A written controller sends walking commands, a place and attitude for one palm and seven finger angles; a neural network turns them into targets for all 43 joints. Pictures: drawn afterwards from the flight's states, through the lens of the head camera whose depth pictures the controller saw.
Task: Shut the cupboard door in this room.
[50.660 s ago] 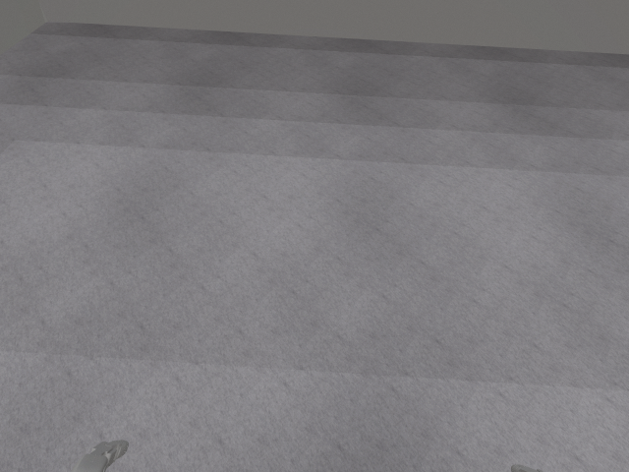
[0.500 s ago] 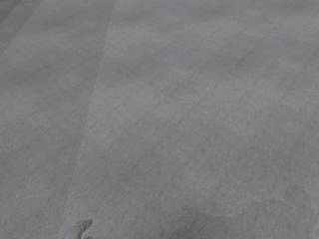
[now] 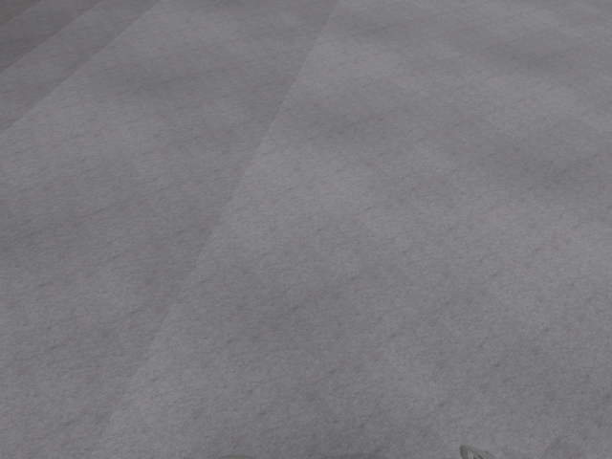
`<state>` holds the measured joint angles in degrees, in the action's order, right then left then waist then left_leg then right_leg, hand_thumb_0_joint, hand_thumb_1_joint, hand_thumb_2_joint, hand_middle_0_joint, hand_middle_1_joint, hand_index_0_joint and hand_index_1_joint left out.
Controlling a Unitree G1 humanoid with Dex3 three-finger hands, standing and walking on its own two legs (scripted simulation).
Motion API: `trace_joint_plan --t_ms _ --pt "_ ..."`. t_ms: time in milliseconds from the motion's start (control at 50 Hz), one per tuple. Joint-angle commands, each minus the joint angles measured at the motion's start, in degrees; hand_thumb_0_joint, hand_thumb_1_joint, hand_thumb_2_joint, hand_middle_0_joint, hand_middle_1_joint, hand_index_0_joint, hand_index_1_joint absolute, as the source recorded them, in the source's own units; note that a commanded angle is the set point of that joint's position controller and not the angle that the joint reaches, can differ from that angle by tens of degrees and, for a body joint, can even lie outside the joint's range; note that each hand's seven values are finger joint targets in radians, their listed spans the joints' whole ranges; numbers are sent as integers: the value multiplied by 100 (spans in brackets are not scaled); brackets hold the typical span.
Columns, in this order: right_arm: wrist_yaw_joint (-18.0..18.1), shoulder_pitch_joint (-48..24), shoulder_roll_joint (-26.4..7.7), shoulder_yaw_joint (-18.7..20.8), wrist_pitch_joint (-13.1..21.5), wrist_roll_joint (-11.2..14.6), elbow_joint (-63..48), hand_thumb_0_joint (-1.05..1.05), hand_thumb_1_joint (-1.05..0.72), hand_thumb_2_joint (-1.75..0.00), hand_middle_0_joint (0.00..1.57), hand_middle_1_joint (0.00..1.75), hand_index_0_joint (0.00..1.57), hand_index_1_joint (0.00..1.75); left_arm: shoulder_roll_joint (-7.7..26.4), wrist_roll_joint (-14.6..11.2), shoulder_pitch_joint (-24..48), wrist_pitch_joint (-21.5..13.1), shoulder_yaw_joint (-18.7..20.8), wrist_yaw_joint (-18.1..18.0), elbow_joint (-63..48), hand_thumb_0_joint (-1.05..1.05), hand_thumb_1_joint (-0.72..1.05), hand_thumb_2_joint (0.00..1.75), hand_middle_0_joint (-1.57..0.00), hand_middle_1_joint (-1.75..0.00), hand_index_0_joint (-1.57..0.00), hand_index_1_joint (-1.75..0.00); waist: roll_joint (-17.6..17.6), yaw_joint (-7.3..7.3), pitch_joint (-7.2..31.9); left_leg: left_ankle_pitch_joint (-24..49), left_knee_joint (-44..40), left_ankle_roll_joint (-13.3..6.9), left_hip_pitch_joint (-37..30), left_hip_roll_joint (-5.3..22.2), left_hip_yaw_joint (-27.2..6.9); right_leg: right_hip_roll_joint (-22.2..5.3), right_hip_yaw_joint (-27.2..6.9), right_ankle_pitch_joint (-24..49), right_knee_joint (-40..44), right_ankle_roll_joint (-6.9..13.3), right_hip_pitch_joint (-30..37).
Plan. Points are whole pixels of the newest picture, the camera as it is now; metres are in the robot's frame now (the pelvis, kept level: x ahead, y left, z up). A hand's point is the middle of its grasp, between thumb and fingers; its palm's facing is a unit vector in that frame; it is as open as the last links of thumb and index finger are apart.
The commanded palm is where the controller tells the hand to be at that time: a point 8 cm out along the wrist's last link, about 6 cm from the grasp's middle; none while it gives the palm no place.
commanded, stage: turn or walk to find it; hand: left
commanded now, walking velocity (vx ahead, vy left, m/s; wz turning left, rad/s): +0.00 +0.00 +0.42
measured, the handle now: out of the picture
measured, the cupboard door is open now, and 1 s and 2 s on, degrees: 45 45 45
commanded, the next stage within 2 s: none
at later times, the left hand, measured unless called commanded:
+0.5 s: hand out of the picture +0.10 +0.17 -0.14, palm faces +0.18 -0.94 -0.28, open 7.4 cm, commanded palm none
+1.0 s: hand out of the picture -0.06 +0.19 -0.17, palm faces +0.47 -0.85 -0.24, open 7.4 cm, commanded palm none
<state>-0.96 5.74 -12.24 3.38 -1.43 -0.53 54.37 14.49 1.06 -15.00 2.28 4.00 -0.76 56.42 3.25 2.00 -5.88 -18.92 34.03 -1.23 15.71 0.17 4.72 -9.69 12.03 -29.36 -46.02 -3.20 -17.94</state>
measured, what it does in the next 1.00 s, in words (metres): steps on the spot, turning left: right foot, then left foot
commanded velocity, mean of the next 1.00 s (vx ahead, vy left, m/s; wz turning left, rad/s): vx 0.00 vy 0.00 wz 0.42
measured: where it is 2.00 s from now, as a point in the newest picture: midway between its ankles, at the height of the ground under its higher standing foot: outside the picture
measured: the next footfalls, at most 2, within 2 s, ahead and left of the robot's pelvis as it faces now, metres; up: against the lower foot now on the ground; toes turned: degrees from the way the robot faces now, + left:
right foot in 0.42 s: +0.08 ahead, -0.13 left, +0.00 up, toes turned +4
left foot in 0.90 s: +0.01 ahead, +0.10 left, +0.00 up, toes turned +28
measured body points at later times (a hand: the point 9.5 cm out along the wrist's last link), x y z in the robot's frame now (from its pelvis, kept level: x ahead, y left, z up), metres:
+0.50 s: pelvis +0.03 -0.04 +0.01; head +0.08 -0.07 +0.45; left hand +0.09 +0.22 -0.11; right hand +0.10 -0.28 -0.16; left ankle -0.04 +0.09 -0.68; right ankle +0.04 -0.13 -0.73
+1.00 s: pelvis +0.02 +0.00 +0.01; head +0.05 +0.04 +0.45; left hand -0.09 +0.24 -0.15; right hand +0.24 -0.18 -0.12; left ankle -0.02 +0.08 -0.73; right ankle +0.04 -0.14 -0.67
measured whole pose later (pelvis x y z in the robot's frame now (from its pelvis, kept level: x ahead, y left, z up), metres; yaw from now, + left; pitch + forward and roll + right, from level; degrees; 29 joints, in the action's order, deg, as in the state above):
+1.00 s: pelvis +0.02 +0.00 +0.01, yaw +25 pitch +0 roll -1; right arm -0.3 5.9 -11.3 2.7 -0.9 -0.7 53.5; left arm 14.8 1.1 -15.2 3.7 4.2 -0.9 57.9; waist 2.7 2.1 -4.7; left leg -18.2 32.5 -2.6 14.7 0.5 3.8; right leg -7.2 7.5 -31.2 -57.8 -3.9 -22.5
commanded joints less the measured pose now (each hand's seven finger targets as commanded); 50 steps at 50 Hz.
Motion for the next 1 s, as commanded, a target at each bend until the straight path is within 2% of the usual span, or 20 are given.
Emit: trace_joint_plan --t_ms 0,40,100,260,340,360,380,400,420,440,480,520,640,760,820,840,860,880,900,980 --pt "218 801 -1189 281 61 -57 -116 0 -90 -90 20 30 20 30 378 -25 574 -68 81 -43 -627 0 90 90 -20 -30 -20 -30 -1851 -501 870 3936 -1365 -1044 -1393 1913 -2017 158 -977 -291 -1849 -108 -1546" --pt "243 494 -989 187 92 -61 -208 0 -90 -90 20 30 20 30 390 -27 441 -72 87 21 -486 0 90 90 -20 -30 -20 -30 -1339 -305 682 3927 -1311 -823 -1201 1541 -1524 233 -998 259 -1924 -154 -1487" --pt "244 587 -971 180 135 -38 -219 0 -90 -90 20 30 20 30 345 -37 318 -65 79 30 -457 0 90 90 -20 -30 -20 -30 -1101 -254 788 4010 -1309 -707 -1324 1329 -1371 346 -948 554 -1712 -232 -1408" --pt "199 718 -1007 255 83 -83 -243 0 -90 -90 20 30 20 30 231 -57 769 -76 16 20 -738 0 90 90 -20 -30 -20 -30 -1360 -366 691 3478 -1217 -774 -907 1258 -1797 565 -839 442 -244 -261 -818" --pt "192 578 -1002 288 59 -73 -282 0 -90 -90 20 30 20 30 249 -96 401 -189 29 10 -696 0 90 90 -20 -30 -20 -30 -1348 -168 916 3564 -707 -569 -615 1051 -2013 780 -725 1226 1392 -150 205" --pt "179 576 -927 287 61 -38 -289 0 -90 -90 20 30 20 30 329 -90 181 -251 50 2 -646 0 90 90 -20 -30 -20 -30 -1092 -51 1060 3006 -380 -343 -337 850 -1920 671 -757 1996 2203 -128 824" --pt "139 685 -689 261 79 15 -310 0 -90 -90 20 30 20 30 663 -42 -62 -327 100 -36 -585 0 90 90 -20 -30 -20 -30 -363 23 1334 1787 263 -18 458 483 -1615 -105 -1410 2884 2538 77 1868" --pt "110 661 -296 183 88 37 -462 0 -90 -90 20 30 20 30 1180 41 -291 -366 213 -92 -535 0 90 90 -20 -30 -20 -30 1311 142 1364 -1195 1634 363 1608 -356 -712 -1658 -2801 4333 2502 763 2479" --pt "154 549 -540 242 1 21 -527 0 -90 -90 20 30 20 30 1184 -11 -372 -327 203 -103 -575 0 90 90 -20 -30 -20 -30 934 188 1267 -1838 2704 352 1444 -205 -921 -2110 -2796 4928 2522 1254 1719" --pt "145 641 -557 260 -75 0 -395 0 -90 -90 20 30 20 30 932 -14 -24 -346 186 -141 -611 0 90 90 -20 -30 -20 -30 731 14 1031 -1451 3275 342 1394 -8 -1139 -1788 -2384 4216 2629 1296 1253" --pt "64 730 -508 283 -150 -44 -157 0 -90 -90 20 30 20 30 664 -27 519 -304 117 -126 -765 0 90 90 -20 -30 -20 -30 596 -199 583 -772 3800 428 1518 113 -957 -1185 -1740 3197 2718 1023 840" --pt "12 849 -423 263 -152 -53 -77 0 -90 -90 20 30 20 30 505 -15 589 -330 90 -116 -792 0 90 90 -20 -30 -20 -30 669 -268 537 -358 3713 495 1554 148 -814 -946 -1235 3284 2723 835 875" --pt "-8 346 -306 165 -158 -31 -170 0 -90 -90 20 30 20 30 683 31 -82 -336 146 -99 -579 0 90 90 -20 -30 -20 -30 712 -1 585 -563 2292 615 1294 150 -373 -995 -789 4158 2529 928 1362" --pt "-10 -29 -251 65 -73 8 -327 0 -90 -90 20 30 20 30 864 65 -328 -288 216 -89 -430 0 90 90 -20 -30 -20 -30 911 156 682 -700 995 489 822 112 -50 -1155 -664 4545 2213 1015 1501" --pt "-1 284 -321 75 -8 2 -274 0 -90 -90 20 30 20 30 893 42 -139 -260 236 -80 -385 0 90 90 -20 -30 -20 -30 729 -90 851 87 -254 398 -35 96 73 -1121 -448 4074 1701 734 1193" --pt "-4 562 -477 115 35 -15 -203 0 -90 -90 20 30 20 30 877 -13 -72 -238 232 -70 -419 0 90 90 -20 -30 -20 -30 303 -288 1021 869 -1000 322 -762 136 36 -987 -235 3715 1180 502 804" --pt "29 876 -1004 237 100 -60 -187 0 -90 -90 20 30 20 30 642 -54 -117 -208 208 -45 -524 0 90 90 -20 -30 -20 -30 -945 -463 1325 1956 -1365 -90 -1723 1093 -1204 -443 34 2318 42 139 -219" --pt "86 1181 -1529 372 90 -43 -162 0 -90 -90 20 30 20 30 261 -70 71 -179 51 -11 -720 0 90 90 -20 -30 -20 -30 -2237 -613 1354 4193 -1492 -864 -2014 2364 -2770 276 -178 -858 -1116 -179 -1386" --pt "108 1240 -1524 344 32 -18 -76 0 -90 -90 20 30 20 30 396 -32 289 -121 48 -56 -760 0 90 90 -20 -30 -20 -30 -1691 -629 1368 4264 -1316 -1208 -1818 2539 -2346 177 -703 -980 -1579 -76 -1365" --pt "232 436 -981 174 87 -56 -245 0 -90 -90 20 30 20 30 397 -18 366 -60 98 16 -456 0 90 90 -20 -30 -20 -30 -1339 -282 547 3311 -1477 -814 -988 1532 -1580 224 -1011 331 -1927 -132 -1452"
